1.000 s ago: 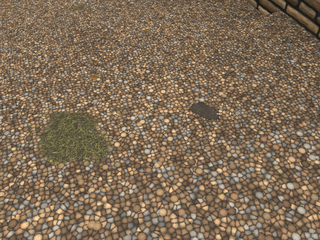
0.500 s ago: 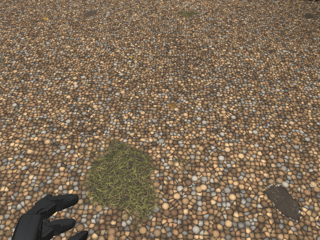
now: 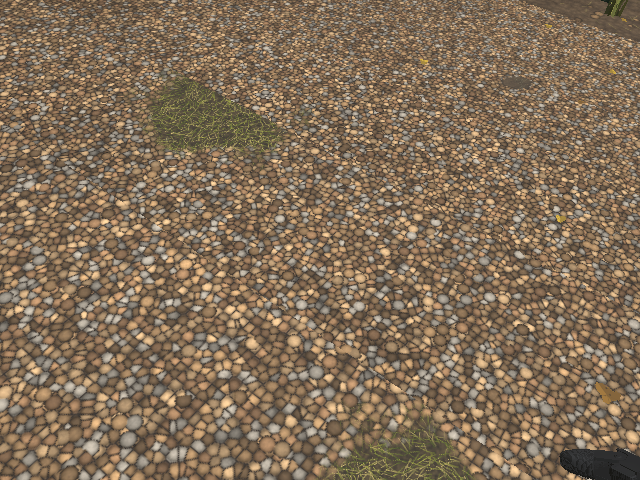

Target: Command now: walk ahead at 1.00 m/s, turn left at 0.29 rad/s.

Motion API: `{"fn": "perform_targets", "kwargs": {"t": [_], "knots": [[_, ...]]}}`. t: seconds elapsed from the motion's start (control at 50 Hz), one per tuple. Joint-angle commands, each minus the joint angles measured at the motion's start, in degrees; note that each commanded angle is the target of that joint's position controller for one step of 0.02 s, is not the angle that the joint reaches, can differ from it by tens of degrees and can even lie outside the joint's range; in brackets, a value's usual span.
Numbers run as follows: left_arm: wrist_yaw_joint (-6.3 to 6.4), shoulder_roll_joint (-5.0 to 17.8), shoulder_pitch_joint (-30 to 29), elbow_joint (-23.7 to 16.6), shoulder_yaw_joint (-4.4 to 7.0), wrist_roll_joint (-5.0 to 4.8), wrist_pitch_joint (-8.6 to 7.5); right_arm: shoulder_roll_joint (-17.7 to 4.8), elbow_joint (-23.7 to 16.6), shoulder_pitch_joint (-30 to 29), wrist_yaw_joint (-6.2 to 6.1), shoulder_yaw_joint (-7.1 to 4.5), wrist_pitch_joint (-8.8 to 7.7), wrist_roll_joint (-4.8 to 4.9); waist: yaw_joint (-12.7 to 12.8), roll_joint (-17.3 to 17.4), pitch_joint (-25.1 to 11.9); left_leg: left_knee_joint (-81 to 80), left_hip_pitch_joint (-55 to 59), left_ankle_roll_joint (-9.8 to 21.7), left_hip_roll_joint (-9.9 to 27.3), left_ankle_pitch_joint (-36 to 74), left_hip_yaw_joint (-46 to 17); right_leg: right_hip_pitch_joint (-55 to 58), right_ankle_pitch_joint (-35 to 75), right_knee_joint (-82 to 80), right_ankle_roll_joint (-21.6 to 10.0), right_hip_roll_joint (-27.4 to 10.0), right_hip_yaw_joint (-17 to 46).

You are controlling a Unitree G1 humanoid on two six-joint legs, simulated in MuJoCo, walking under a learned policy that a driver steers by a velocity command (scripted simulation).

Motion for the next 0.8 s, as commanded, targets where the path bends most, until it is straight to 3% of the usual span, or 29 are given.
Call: {"fn": "perform_targets", "kwargs": {"t": [0.02,0.04,0.06,0.08,0.1,0.12,0.14,0.16,0.2,0.22,0.3,0.36,0.38,0.4,0.42,0.44,0.46,0.48,0.5,0.52,0.54,0.6,0.64,0.66,0.68,0.7,0.72,0.76,0.8], "knots": [[-0.69,11.7,-6.01,-1.38,2.07,-1.64,-0.14,-9.63,7.39,26.44,-3.18,-5.29,1.93,-0.19,-18.15,-5.95,-1.02,-11.39,37.71,1.78,1.31,7.79,-0.85,-23.98,74.59,34.48,-7.94,-7.46,6.29],[-0.36,10.52,-13.44,-2.24,2.77,-2.94,-0.45,-9.9,12.32,35.17,-3.95,-4.93,1.55,-2.48,-24.16,3.66,2.5,-25.22,48.74,6.35,7.19,12.47,-6.48,-39.74,26.82,68.76,-4.97,2.47,7.57],[-0.47,0.24,-10.03,-7.32,0.45,-2.09,-2.17,-12.99,12.23,32.69,-4.39,-3.49,-0.6,-6.33,-16.08,18.67,-4.19,1.7,65.64,5.12,11.88,36.09,-8.71,-61.07,-11.18,83.53,-7.83,6.5,23.86],[-1.28,0.77,0.7,-6.31,-0.01,-4.79,-3.71,-11.83,11.95,32.92,-4.49,-3.51,-1.3,-6.15,-11.55,13.71,-15.53,10.96,72.31,10.98,17.47,31.34,-15.89,-67.29,-3.09,75.01,-9.04,6.86,36.08],[-0.98,3.32,-0.74,-5.17,0.64,-5.17,-3.67,-8.88,11.38,32.04,-4.4,-3.72,-0.95,-4.52,-11.93,1.75,-19.68,3.92,68.68,12.6,18.29,6.19,-19.07,-67.47,1.1,66.74,-8.61,2.79,34.64],[-0.65,3.52,-4.27,-6.69,0.68,-5.63,-3.25,-9.25,12.6,30.16,-4.19,-4.25,-0.9,-3.74,-10.94,-2.92,-17.44,-5.69,62.04,13.94,21.36,-19.49,-27.16,-71.93,6.67,62.51,-8.22,0.31,31.11],[0.18,3.78,-8.85,-7.25,1.49,-4.99,-2.14,-4.73,12.51,21.64,-4.37,-2.65,-1.91,-2.51,-6.23,-7.52,-12.13,-15.2,45.92,10.38,20.4,-42.06,-31.82,-68.11,20.44,55.3,-9.5,-2.9,30.0],[0.29,2.28,-7.83,-7.31,1.61,-5.07,0.23,-5.33,13.11,15.84,-5.07,-2.5,-2.38,-2.93,-2.28,0.22,-2.94,-16.84,27.84,12.14,25.1,-39.34,-31.86,-64.91,25.18,53.95,-6.41,-4.65,29.89],[0.12,1.06,-7.1,-6.09,1.32,-3.58,3.18,-0.1,12.66,11.19,-5.23,-0.39,-4.35,-3.6,-0.09,-1.23,5.01,-18.73,9.37,7.82,21.75,-38.69,-23.73,-59.77,26.93,46.67,-3.19,-9.62,30.75],[-0.09,-0.36,-8.62,-6.93,1.0,-3.16,3.3,-1.51,12.75,9.39,-5.8,-0.49,-4.64,-3.75,0.9,1.17,6.86,-20.56,5.52,6.08,19.25,-40.42,-19.06,-59.88,28.18,41.98,-2.28,-10.25,30.14],[-1.79,-0.63,-22.45,-11.08,-0.12,-1.45,1.88,-3.22,14.7,14.08,-9.0,-0.66,-4.33,-3.33,-4.48,2.23,5.79,-20.47,19.12,1.66,12.93,-25.99,-0.93,-66.07,40.4,23.85,-5.9,-8.72,22.99],[-4.24,1.53,-29.92,-14.23,0.75,-1.43,1.29,-5.31,14.76,15.85,-10.08,-1.04,-3.48,-2.41,-6.02,-3.66,7.95,-21.02,25.34,-2.3,9.76,-12.86,7.76,-61.11,45.35,10.02,-10.07,-3.21,14.4],[-4.41,2.96,-24.64,-12.96,2.19,-1.76,1.47,-6.22,14.14,14.48,-10.08,-1.1,-3.26,-3.43,-3.31,-1.39,1.83,-16.89,26.15,-3.93,8.05,10.19,9.73,-48.39,46.49,13.28,-11.22,2.77,9.9],[-4.75,4.13,-16.68,-11.87,3.27,-2.22,1.6,-10.22,13.06,13.64,-10.5,-2.02,-2.54,-2.61,1.36,4.41,-2.31,-8.54,27.37,-4.51,9.51,28.05,11.0,-40.02,40.83,15.98,-11.86,6.03,7.87],[-5.16,9.52,-0.33,-7.8,5.92,-1.83,2.16,-12.11,10.14,7.85,-10.39,-2.51,-2.27,-2.26,10.05,5.78,-8.89,7.06,20.51,-4.28,10.17,42.98,10.86,-20.17,41.01,23.95,-12.7,10.49,4.59],[-4.22,14.31,15.67,-3.6,8.52,-2.45,3.21,-13.14,8.17,-1.03,-9.12,-2.63,-2.64,-0.41,20.24,4.33,-12.25,29.85,9.67,-5.65,8.14,33.04,8.62,-1.85,41.99,20.36,-15.59,8.66,10.36],[-3.99,10.5,14.2,-1.7,6.39,-2.78,4.17,-2.25,9.17,0.67,-7.38,-0.18,-3.4,-0.93,14.87,-15.57,-5.48,61.43,-0.72,-7.28,-4.74,-48.78,5.95,-5.75,32.47,7.44,-19.97,2.95,25.33],[-4.71,8.66,5.56,-5.89,3.87,-0.31,2.23,2.89,4.86,9.81,-6.25,1.49,-5.28,-1.7,2.31,-32.1,-10.52,69.5,-10.64,-4.77,-6.99,-61.49,-7.78,-5.3,29.16,-0.61,-26.42,-0.88,50.24],[-4.81,5.01,1.47,-8.49,2.99,0.92,0.81,-0.23,0.57,6.31,-5.89,1.24,-6.53,-0.45,1.28,-24.74,-10.65,64.09,-15.9,-2.55,-7.09,-57.74,-12.47,-6.28,19.67,-16.83,-29.77,-7.93,66.8],[-5.05,4.93,-1.15,-8.85,3.53,0.79,-0.69,-2.9,-0.65,0.4,-6.31,0.56,-6.86,0.55,-0.16,-7.06,-3.83,55.22,-14.39,-0.72,-5.11,-50.89,-12.73,-15.85,16.3,-21.04,-27.25,-8.15,67.98],[-5.07,6.68,-7.0,-10.4,4.1,0.1,-1.68,-2.49,0.01,0.97,-7.19,0.16,-6.31,0.15,-4.98,2.23,-0.29,48.13,-9.98,-1.22,-3.33,-46.89,-12.73,-27.12,17.38,-19.14,-26.63,-7.32,64.91],[-3.56,5.25,-14.25,-14.63,3.24,-1.87,-2.75,-4.15,1.12,4.58,-7.53,-0.54,-3.48,-1.87,-9.36,3.09,-0.04,33.28,-0.41,-5.72,0.34,-43.82,-14.36,-41.38,33.26,-13.51,-26.47,-0.55,51.08],[-1.87,5.33,-12.28,-14.63,3.13,-3.31,-2.03,-3.47,-2.28,-3.11,-7.59,-0.12,-2.61,-2.75,-6.97,2.32,0.95,18.4,1.41,-7.82,1.17,-40.11,-11.66,-44.71,40.1,-14.31,-25.15,1.26,46.29],[-0.94,6.2,-11.04,-14.07,3.59,-3.05,-0.8,-0.06,-4.06,-5.95,-7.05,0.95,-2.47,-3.87,-5.55,1.06,-1.17,14.6,6.53,-7.92,-0.58,-34.07,-8.33,-47.06,43.79,-13.02,-23.97,3.25,42.92],[-0.38,7.24,-11.21,-14.65,4.12,-2.03,0.16,-0.08,-2.16,-2.41,-5.88,0.7,-2.97,-3.68,-5.2,-0.58,-5.1,18.21,10.56,-7.23,-1.38,-22.28,-7.2,-46.62,46.98,-9.6,-22.79,3.44,41.37],[0.77,6.73,-2.19,-11.4,4.28,-2.53,0.23,-3.02,-2.69,-7.37,-4.76,-0.74,-4.11,-2.39,-0.94,-2.55,-4.29,13.59,-4.12,-4.96,-0.03,-15.97,-12.93,-33.74,36.1,-4.33,-21.6,2.54,45.47],[1.56,5.97,2.97,-9.65,3.94,-2.9,0.53,-3.08,-4.01,-13.64,-4.02,-0.45,-5.0,-2.68,2.7,-1.7,-2.77,8.94,-14.81,-4.02,-0.09,-17.34,-13.08,-24.04,31.86,-2.6,-21.01,1.18,47.45],[2.13,3.18,2.79,-7.87,2.78,-3.12,1.3,1.07,-6.86,-19.14,-2.75,0.89,-6.11,-4.22,4.52,-2.31,0.34,-4.55,0.22,-4.19,-3.27,0.16,-9.69,-38.95,18.6,-3.37,-18.66,6.12,44.26],[1.92,4.52,-0.67,-7.66,2.98,-2.86,1.38,0.12,-6.76,-15.62,-1.91,0.19,-6.58,-3.45,2.55,-6.81,-1.03,-2.7,13.01,-4.31,-4.65,5.35,-9.45,-46.6,19.27,-1.58,-17.38,7.08,43.34]]}}
Keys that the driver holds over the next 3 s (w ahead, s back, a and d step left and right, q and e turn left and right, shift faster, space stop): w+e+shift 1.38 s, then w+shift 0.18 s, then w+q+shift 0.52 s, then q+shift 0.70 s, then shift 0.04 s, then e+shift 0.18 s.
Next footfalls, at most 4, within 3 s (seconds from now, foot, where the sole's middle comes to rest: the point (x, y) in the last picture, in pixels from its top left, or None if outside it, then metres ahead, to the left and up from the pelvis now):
0.04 left None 0.22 0.07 -0.84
0.44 right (415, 452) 0.60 -0.16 -0.84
0.94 left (393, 304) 1.13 -0.14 -1.02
1.38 right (524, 285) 1.24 -0.54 -1.02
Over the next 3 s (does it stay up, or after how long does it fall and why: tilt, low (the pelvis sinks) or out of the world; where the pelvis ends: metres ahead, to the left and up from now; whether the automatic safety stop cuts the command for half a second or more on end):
stays up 2.01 -1.23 -0.61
